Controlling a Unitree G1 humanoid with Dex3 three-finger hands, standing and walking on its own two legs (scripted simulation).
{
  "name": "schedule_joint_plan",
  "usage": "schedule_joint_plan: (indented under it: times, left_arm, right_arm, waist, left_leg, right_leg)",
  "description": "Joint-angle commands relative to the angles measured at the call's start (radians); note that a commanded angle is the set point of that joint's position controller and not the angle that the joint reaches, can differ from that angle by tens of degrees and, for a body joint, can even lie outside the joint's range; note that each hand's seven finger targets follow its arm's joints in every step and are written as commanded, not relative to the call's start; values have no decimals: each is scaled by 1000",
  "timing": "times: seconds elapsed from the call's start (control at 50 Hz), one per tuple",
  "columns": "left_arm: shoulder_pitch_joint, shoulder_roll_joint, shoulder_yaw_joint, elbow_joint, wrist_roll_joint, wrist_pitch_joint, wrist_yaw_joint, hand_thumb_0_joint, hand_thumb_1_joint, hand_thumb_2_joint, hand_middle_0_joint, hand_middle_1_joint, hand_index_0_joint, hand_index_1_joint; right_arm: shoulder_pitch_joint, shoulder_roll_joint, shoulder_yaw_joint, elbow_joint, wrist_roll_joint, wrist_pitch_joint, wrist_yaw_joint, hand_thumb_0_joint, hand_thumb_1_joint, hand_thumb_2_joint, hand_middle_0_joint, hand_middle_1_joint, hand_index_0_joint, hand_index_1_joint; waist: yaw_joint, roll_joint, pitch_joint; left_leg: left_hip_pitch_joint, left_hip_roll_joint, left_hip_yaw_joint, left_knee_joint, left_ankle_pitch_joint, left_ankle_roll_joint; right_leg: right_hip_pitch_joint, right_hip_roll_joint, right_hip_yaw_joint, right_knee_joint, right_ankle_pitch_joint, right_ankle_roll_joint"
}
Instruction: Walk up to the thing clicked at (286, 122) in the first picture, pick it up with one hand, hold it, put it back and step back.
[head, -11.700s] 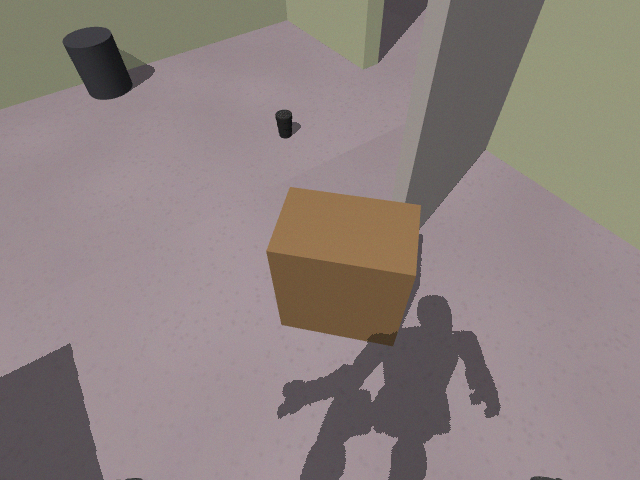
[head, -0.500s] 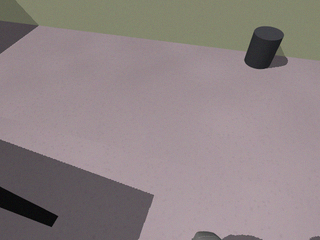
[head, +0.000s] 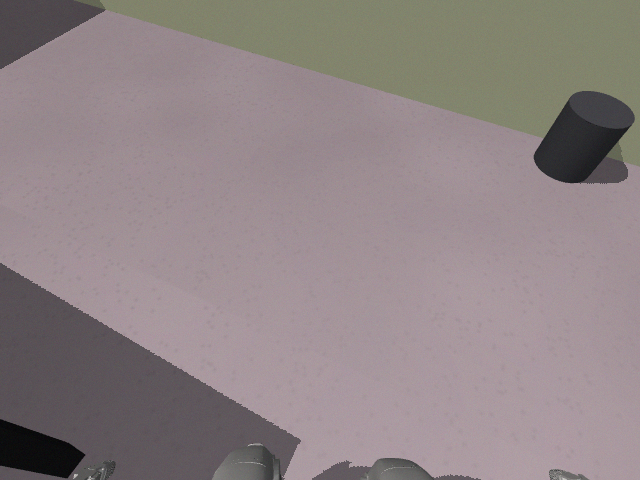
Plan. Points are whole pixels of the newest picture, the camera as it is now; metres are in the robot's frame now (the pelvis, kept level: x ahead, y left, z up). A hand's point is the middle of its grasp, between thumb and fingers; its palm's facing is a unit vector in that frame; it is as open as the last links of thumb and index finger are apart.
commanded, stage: walk up
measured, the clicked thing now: out of the picture +0.22 -1.29 -0.69
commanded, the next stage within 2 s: stand in 1.26 s
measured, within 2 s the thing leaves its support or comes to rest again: neither
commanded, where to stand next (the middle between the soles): +0.23 -0.05 m, yaw +16 degrees
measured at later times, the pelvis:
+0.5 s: pelvis +0.14 -0.08 +0.01, yaw +12 degrees
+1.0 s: pelvis +0.17 -0.06 +0.01, yaw +18 degrees
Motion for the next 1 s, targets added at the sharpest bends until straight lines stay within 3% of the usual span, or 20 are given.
schedule_joint_plan:
  times: [0.0,0.06,0.14,0.24,0.26,0.28,0.3,0.32,0.38,0.54,0.6,0.62,0.64,0.66,0.68,0.74,0.8,0.82,0.9,0.98]
  left_arm:
    - [41,211,63,-90,-9,-28,13,0,900,900,-200,-300,-200,-300]
    - [46,174,69,-92,-3,-13,-9,0,900,900,-200,-300,-200,-300]
    - [-10,169,78,-123,7,-16,-26,0,900,900,-200,-300,-200,-300]
    - [88,177,88,-61,12,-38,6,0,900,900,-200,-300,-200,-300]
    - [114,226,98,-69,26,-50,14,0,900,900,-200,-300,-200,-300]
    - [92,305,106,-96,27,-59,21,0,900,900,-200,-300,-200,-300]
    - [18,340,109,-102,17,-48,21,0,900,900,-200,-300,-200,-300]
    - [0,295,102,-108,12,-41,22,0,900,900,-200,-300,-200,-300]
    - [-30,239,73,-82,8,-47,29,0,900,900,-200,-300,-200,-300]
    - [-26,264,58,-67,-2,-42,40,0,900,900,-200,-300,-200,-300]
    - [-61,238,36,-64,-12,-27,40,0,900,900,-200,-300,-200,-300]
    - [-40,211,22,-54,-13,-22,40,0,900,900,-200,-300,-200,-300]
    - [-26,163,10,-57,-20,-18,40,0,900,900,-200,-300,-200,-300]
    - [-6,169,14,-33,-32,-6,48,0,900,900,-200,-300,-200,-300]
    - [-34,210,26,-9,-24,-4,54,0,900,900,-200,-300,-200,-300]
    - [34,171,18,44,-31,-19,58,0,900,900,-200,-300,-200,-300]
    - [-45,284,33,55,-1,-48,63,0,900,900,-200,-300,-200,-300]
    - [-101,296,32,50,-1,-44,59,0,900,900,-200,-300,-200,-300]
    - [-151,213,0,75,-10,-36,57,0,900,900,-200,-300,-200,-300]
    - [-157,207,-2,118,-11,-38,55,0,900,900,-200,-300,-200,-300]
  right_arm:
    - [132,-281,-73,-83,19,-42,-55,0,-900,-900,200,300,200,300]
    - [141,-276,-67,-108,4,-53,-57,0,-900,-900,200,300,200,300]
    - [116,-316,-75,-142,-11,-57,-54,0,-900,-900,200,300,200,300]
    - [51,-227,-33,-167,-5,-19,-65,0,-900,-900,200,300,200,300]
    - [93,-161,-9,-166,4,-14,-70,0,-900,-900,200,300,200,300]
    - [134,-113,9,-162,5,-7,-78,0,-900,-900,200,300,200,300]
    - [140,-223,-27,-129,-2,4,-95,0,-900,-900,200,300,200,300]
    - [116,-262,-35,-102,1,2,-93,0,-900,-900,200,300,200,300]
    - [137,-232,-30,-47,2,1,-77,0,-900,-900,200,300,200,300]
    - [22,-199,-28,-36,-6,31,-52,0,-900,-900,200,300,200,300]
    - [38,-211,-34,-14,-7,22,-57,0,-900,-900,200,300,200,300]
    - [21,-247,-44,-17,-15,18,-60,0,-900,-900,200,300,200,300]
    - [-4,-301,-55,-33,-22,13,-63,0,-900,-900,200,300,200,300]
    - [-66,-349,-57,-52,-8,12,-65,0,-900,-900,200,300,200,300]
    - [-67,-332,-57,-38,-6,14,-64,0,-900,-900,200,300,200,300]
    - [-165,-261,-20,-26,8,20,-72,0,-900,-900,200,300,200,300]
    - [-164,-191,5,-12,27,40,-61,0,-900,-900,200,300,200,300]
    - [-158,-209,-4,14,22,48,-64,0,-900,-900,200,300,200,300]
    - [-192,-237,-7,60,12,32,-52,0,-900,-900,200,300,200,300]
    - [-240,-218,13,95,15,32,-49,0,-900,-900,200,300,200,300]
  waist:
    - [14,132,-81]
    - [18,185,-100]
    - [14,222,-73]
    - [90,119,-104]
    - [107,-67,-131]
    - [77,-221,-135]
    - [58,-175,-126]
    - [56,-94,-88]
    - [35,-132,-72]
    - [45,-106,-146]
    - [4,-52,-166]
    - [7,24,-172]
    - [23,189,-183]
    - [39,237,-167]
    - [19,194,-155]
    - [76,204,-174]
    - [36,25,-167]
    - [14,-12,-128]
    - [16,27,-129]
    - [33,26,-161]
  left_leg:
    - [248,254,-406,-298,238,193]
    - [178,204,-286,-290,315,191]
    - [64,217,-298,-300,104,213]
    - [-176,103,-196,-24,70,95]
    - [-201,7,-121,181,-59,52]
    - [-292,-91,-83,356,-315,2]
    - [-253,-31,-133,465,-343,9]
    - [-243,-3,-136,496,-308,3]
    - [-187,28,-111,369,-230,0]
    - [-13,-2,-20,123,-147,2]
    - [145,-21,-25,-83,-6,29]
    - [193,36,-125,-138,26,60]
    - [222,207,-389,-213,118,120]
    - [143,320,-523,-235,130,238]
    - [104,312,-507,-222,198,270]
    - [128,197,-276,-83,447,169]
    - [24,25,-138,71,185,17]
    - [69,4,-103,81,-3,8]
    - [136,91,-233,-96,165,66]
    - [119,85,-216,-148,190,53]
  right_leg:
    - [-317,-77,95,45,87,-7]
    - [-223,-51,44,-108,109,14]
    - [-160,-52,21,-287,194,19]
    - [208,24,-10,-518,300,-2]
    - [226,-109,174,-688,140,-38]
    - [200,-365,545,-844,28,-101]
    - [103,-416,624,-856,-37,-200]
    - [79,-377,531,-827,10,-232]
    - [28,-250,246,-764,172,-171]
    - [31,-288,126,-622,585,-172]
    - [-53,-255,67,-494,477,-115]
    - [-120,-220,37,-430,389,-68]
    - [-206,-117,-36,-291,228,1]
    - [-173,-3,-45,-256,-79,23]
    - [-129,-30,12,-210,-134,25]
    - [-40,-27,-10,-432,96,8]
    - [46,-224,250,-646,413,-92]
    - [-26,-267,256,-641,421,-147]
    - [-48,-114,60,-588,296,-19]
    - [80,-107,45,-640,288,-9]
